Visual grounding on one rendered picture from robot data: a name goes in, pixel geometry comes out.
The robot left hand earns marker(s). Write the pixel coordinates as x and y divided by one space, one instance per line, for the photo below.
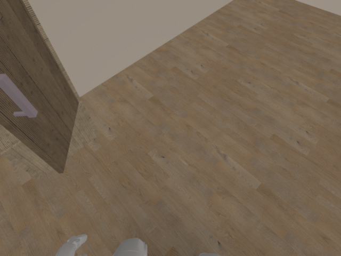
72 245

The left robot thigh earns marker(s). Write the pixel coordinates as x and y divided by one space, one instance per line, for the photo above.
131 247

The handle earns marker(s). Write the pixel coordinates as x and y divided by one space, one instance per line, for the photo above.
18 98

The cupboard door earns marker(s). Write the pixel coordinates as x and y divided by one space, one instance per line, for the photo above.
28 62

